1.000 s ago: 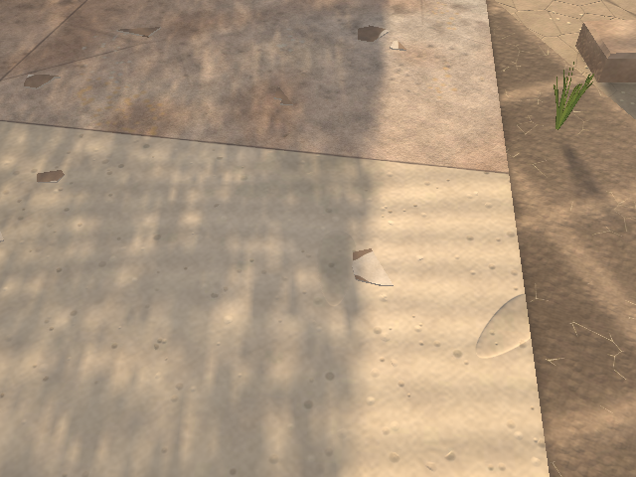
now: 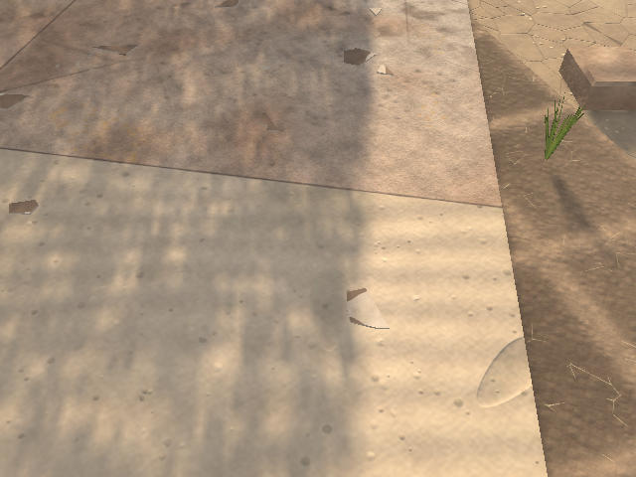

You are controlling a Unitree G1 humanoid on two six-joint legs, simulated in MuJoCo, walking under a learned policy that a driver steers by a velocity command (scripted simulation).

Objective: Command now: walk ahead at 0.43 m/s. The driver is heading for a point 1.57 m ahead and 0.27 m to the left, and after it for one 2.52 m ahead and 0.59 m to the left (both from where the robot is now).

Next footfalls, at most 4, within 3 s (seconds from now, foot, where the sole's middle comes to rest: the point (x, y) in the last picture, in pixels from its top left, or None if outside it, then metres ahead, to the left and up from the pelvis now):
0.26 right None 0.33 -0.15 -0.78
0.80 left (259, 428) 0.64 0.09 -0.78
1.34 right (356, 312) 0.94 -0.15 -0.78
1.90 left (249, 240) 1.20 0.13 -0.78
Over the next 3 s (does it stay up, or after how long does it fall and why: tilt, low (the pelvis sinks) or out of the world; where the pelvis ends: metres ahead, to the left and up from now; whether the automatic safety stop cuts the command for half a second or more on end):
stays up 1.55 0.30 -0.01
